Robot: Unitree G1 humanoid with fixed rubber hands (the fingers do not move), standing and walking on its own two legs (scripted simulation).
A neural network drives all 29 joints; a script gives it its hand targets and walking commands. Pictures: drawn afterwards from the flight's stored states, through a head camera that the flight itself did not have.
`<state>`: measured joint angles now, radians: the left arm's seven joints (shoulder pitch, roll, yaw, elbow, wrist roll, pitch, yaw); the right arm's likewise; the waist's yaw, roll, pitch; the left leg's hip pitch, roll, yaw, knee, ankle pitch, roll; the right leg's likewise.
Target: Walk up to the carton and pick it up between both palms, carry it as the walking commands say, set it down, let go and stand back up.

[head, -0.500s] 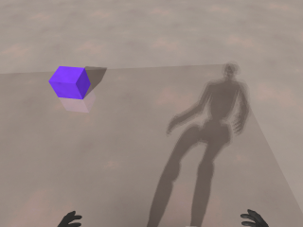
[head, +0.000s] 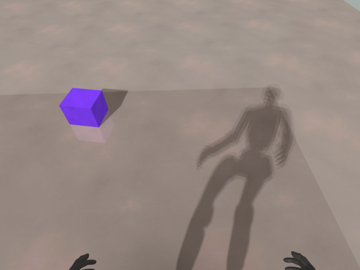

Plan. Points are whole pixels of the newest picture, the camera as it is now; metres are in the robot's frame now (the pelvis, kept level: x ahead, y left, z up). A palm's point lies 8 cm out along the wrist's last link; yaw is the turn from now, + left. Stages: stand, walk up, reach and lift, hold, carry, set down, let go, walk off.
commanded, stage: stand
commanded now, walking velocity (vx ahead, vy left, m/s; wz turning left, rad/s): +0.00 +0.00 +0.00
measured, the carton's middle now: (85, 107) +1.33 +0.75 -0.66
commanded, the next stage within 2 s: walk up in 1.30 s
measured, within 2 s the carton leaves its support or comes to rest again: neither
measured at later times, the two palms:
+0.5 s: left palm out of the picture +0.08 +0.28 -0.11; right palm out of the picture +0.10 -0.27 -0.10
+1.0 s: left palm out of the picture +0.04 +0.27 -0.11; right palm out of the picture +0.05 -0.28 -0.11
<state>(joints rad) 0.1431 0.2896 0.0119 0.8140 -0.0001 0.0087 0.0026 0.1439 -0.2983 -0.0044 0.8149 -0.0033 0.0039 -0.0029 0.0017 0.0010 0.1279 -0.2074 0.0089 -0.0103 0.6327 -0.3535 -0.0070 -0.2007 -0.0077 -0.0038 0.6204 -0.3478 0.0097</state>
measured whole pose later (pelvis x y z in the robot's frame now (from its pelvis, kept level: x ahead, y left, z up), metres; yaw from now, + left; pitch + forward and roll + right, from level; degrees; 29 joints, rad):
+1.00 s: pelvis -0.01 +0.00 +0.02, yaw +0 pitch -5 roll +0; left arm 0.16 0.27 0.02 1.08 0.00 -0.02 0.02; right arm 0.16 -0.29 -0.03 1.06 0.00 -0.02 -0.02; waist 0.00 0.00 0.10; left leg -0.09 0.01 -0.01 0.37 -0.20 -0.01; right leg -0.08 -0.02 -0.01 0.37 -0.20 0.01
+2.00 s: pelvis +0.07 +0.03 -0.01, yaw +22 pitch -3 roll +0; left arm 0.21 0.43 0.08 0.65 0.06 -0.02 -0.10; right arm 0.40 -0.35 -0.03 0.73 -0.04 0.00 0.01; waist -0.05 -0.13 0.05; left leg -0.33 0.00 -0.07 0.73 -0.36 -0.01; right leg -0.53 -0.05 -0.01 1.03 -0.50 -0.02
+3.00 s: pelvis +0.50 +0.08 -0.07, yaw +57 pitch -5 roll -2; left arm 0.30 0.41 0.06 0.47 0.05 0.01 -0.07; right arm 0.40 -0.47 -0.03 0.63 0.01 0.00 -0.07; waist -0.02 -0.01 0.11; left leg -0.51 0.05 -0.10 1.35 -0.59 0.02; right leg -0.52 -0.09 -0.11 1.07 -0.45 0.01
